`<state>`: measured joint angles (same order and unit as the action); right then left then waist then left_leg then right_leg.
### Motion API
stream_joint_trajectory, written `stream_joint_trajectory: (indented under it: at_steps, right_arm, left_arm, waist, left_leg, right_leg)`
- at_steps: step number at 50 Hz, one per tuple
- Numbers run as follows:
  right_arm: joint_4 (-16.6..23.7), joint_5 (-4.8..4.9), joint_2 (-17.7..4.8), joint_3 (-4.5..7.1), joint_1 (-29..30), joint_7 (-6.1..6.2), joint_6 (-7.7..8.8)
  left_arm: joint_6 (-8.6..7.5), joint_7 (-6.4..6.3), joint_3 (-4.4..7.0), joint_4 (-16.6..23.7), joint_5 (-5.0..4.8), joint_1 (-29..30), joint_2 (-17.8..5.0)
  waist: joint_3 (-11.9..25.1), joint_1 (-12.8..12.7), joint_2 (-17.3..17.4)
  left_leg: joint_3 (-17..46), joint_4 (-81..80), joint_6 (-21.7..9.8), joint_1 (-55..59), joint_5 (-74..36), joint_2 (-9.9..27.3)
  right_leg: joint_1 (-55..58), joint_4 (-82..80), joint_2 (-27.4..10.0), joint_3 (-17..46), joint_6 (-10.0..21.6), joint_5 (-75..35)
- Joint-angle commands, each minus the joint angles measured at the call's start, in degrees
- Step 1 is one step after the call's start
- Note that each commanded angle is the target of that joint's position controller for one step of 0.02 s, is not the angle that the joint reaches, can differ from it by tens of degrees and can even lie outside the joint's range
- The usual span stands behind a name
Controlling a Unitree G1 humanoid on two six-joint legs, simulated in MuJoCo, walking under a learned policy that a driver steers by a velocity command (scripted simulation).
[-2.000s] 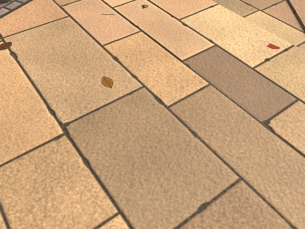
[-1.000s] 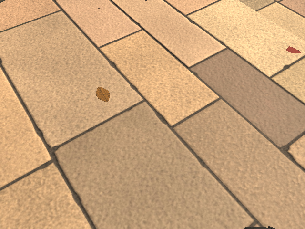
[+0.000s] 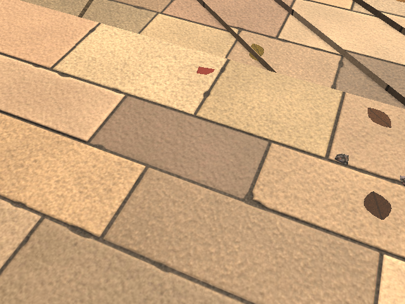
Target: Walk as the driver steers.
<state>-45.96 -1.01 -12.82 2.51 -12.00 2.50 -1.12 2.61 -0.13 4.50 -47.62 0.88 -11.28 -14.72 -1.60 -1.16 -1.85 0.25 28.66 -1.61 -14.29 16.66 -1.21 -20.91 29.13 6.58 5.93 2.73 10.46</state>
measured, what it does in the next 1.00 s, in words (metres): steps on the spot: right foot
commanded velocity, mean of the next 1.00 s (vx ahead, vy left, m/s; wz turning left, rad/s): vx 0.00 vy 0.00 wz -0.06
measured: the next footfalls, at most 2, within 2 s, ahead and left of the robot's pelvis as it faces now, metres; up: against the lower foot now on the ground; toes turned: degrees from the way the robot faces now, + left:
right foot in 0.28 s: +0.00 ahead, -0.11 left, +0.00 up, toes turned +2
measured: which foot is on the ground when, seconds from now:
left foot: down 0.00-1.00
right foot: up 0.00-0.26, down 0.28-1.00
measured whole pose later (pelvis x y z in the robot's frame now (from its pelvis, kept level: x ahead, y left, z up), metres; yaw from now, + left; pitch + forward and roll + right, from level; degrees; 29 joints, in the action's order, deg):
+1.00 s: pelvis -0.02 -0.01 +0.01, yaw -1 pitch -2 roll +0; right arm -64.2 -0.7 -10.2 0.1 -15.4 1.7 -0.1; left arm -0.3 -2.1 -0.5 -65.4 0.4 -14.6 -10.3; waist -1.8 0.5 0.3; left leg 0.0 21.8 -0.2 -9.7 10.5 0.0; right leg -6.4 20.8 2.8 2.3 1.8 12.6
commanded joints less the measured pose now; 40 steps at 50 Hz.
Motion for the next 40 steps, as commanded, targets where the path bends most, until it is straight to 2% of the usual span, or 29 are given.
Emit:
stream_joint_trajectory:
  at_steps: [1,2,3,4,5,8,10,11,13,14,15,16,17,18,21,30,40]
  right_arm:
    - [3.9,-1.24,-11.5,2.02,-0.3,-0.07,1.43]
    - [4.1,-0.94,-8.4,1.18,1.6,-0.27,1.83]
    - [4.0,-0.42,-6.7,0.67,4.2,-0.4,2.15]
    - [4.3,-0.34,-6.5,0.56,5.5,-0.44,2.24]
    - [4.0,-0.08,-6.2,0.42,4.8,-0.27,2.45]
    - [1.9,0.07,-6.0,0.26,0.4,-0.4,2.5]
    - [0.4,-0.22,-7.3,0.61,-2.2,-0.53,2.13]
    - [-0.2,-0.26,-7.8,0.8,-2.8,-0.59,1.86]
    - [-1.1,0.15,-8.4,1.1,-2.1,-0.67,1.47]
    - [-1.2,0.23,-7.6,0.92,-2.4,-0.76,1.67]
    - [-0.6,0.29,-6.7,0.78,-3.1,-1.12,2.01]
    - [-1.5,0.96,-4.4,0.28,-4.0,-1.3,1.96]
    - [-2.7,0.57,-5.8,0.46,-2.0,-1.03,1.67]
    - [-3.2,0.37,-6.2,0.7,-0.7,-0.94,1.42]
    - [-4.9,0.2,-6.0,0.66,-1.0,-1.3,1.14]
    - [-11.0,0.27,-4.8,-0.12,-2.4,-1.17,1.12]
    - [-15.4,0.31,-3.7,-1.1,-4.5,-0.88,1.2]
  left_arm:
    - [-0.77,-0.63,0.83,3.8,0.31,0.7,-5.1]
    - [-0.75,-0.32,1.13,3.0,0.43,0.3,-5.8]
    - [-0.67,0.02,1.18,1.7,0.16,-1.5,-5.4]
    - [-0.55,0.15,1.18,0.6,0.14,-3.1,-5.3]
    - [-0.4,0.26,1.05,-0.1,0.4,-3.9,-4.9]
    - [-0.23,-0.07,-0.31,-0.8,0.07,-1.6,-2.4]
    - [-0.15,-0.62,-0.95,-0.7,-0.57,0.6,-1.9]
    - [-0.17,-0.9,-1.02,-1.1,-0.93,0.4,-2.3]
    - [-0.67,-1.4,-1.33,-2.8,-0.9,-2.0,-2.4]
    - [-1.17,-1.71,-1.12,-3.2,-0.31,-2.1,-4.1]
    - [-1.79,-1.95,-0.84,-3.4,0.56,-2.4,-6.8]
    - [-1.86,-1.71,-0.95,-4.7,-0.42,0.0,-6.6]
    - [-2.17,-1.33,-1.57,-4.6,-0.56,0.8,-4.0]
    - [-2.47,-1.29,-1.88,-5.3,-0.4,0.5,-3.4]
    - [-2.71,-1.87,-2.06,-7.9,-0.35,-0.8,-4.3]
    - [-3.05,-2.03,-2.9,-12.1,-0.39,-1.3,-3.6]
    - [-3.17,-2.05,-3.79,-15.3,-0.44,-3.5,-2.1]
  waist:
    - [0.5,1.2,13.9]
    - [-0.4,-0.4,9.4]
    - [-0.8,-2.2,8.2]
    - [0.0,-2.8,9.1]
    - [0.7,-2.5,10.1]
    - [2.6,0.2,9.6]
    - [3.2,2.3,11.2]
    - [3.4,2.4,11.7]
    - [3.4,0.6,10.1]
    - [4.3,1.0,8.4]
    - [5.9,2.4,4.0]
    - [3.7,4.3,-2.9]
    - [2.0,2.2,-1.3]
    - [1.0,1.6,-1.1]
    - [-0.2,1.8,-1.9]
    - [-1.9,1.8,1.3]
    - [-2.1,1.7,1.7]
  left_leg:
    - [25.5,-18.8,-11.3,-1.2,-3.7,23.8]
    - [21.6,-18.4,-11.6,-3.1,-7.4,20.4]
    - [16.2,-17.0,-10.1,-3.3,-10.9,16.8]
    - [12.1,-15.6,-8.6,-1.2,-15.3,13.8]
    - [9.9,-14.1,-8.5,1.7,-21.2,12.7]
    - [7.3,-10.0,-8.8,8.7,-31.0,11.8]
    - [8.3,-7.9,-9.3,11.2,-33.9,12.2]
    - [9.0,-7.0,-9.1,12.0,-35.5,12.3]
    - [8.8,-5.4,-6.4,9.9,-35.2,11.5]
    - [9.2,-5.6,-4.2,7.0,-30.6,11.1]
    - [7.5,-4.7,-2.4,3.2,-23.8,9.1]
    - [4.5,-9.4,-1.5,4.1,-13.6,5.4]
    - [4.0,-9.2,-0.7,5.9,-10.8,4.8]
    - [4.0,-9.0,-0.6,7.0,-11.0,4.9]
    - [4.4,-9.2,-1.0,7.8,-12.6,5.9]
    - [4.5,-10.8,-0.2,6.8,-9.3,5.8]
    - [4.6,-10.5,0.0,5.9,-8.5,6.0]
  right_leg:
    - [-4.9,13.3,0.6,0.2,-0.9,20.1]
    - [-1.8,18.9,-0.6,2.8,-0.9,17.3]
    - [-0.7,21.6,-0.8,2.5,-1.3,14.2]
    - [-0.4,23.1,-0.8,1.7,-1.9,12.5]
    - [-0.9,23.0,-1.1,1.1,-2.6,12.4]
    - [1.0,13.4,-3.2,-2.2,-4.5,13.9]
    - [3.6,5.7,-3.6,-4.4,-4.4,14.8]
    - [5.0,1.5,-3.5,-5.1,-4.1,13.0]
    - [12.5,-12.1,-4.8,-4.8,-3.1,-1.1]
    - [17.4,-13.9,-7.4,-1.2,-2.5,-5.6]
    - [22.3,-10.7,-12.7,3.5,-1.5,-15.3]
    - [17.3,-8.1,-13.1,3.5,0.6,-16.7]
    - [14.8,-9.3,-12.6,3.6,0.7,-12.4]
    - [13.1,-10.3,-12.1,3.3,0.3,-9.6]
    - [11.8,-11.9,-11.2,3.0,0.0,-6.1]
    - [10.8,-13.8,-11.1,3.3,0.5,-0.9]
    - [10.3,-13.7,-10.6,2.7,0.7,-0.4]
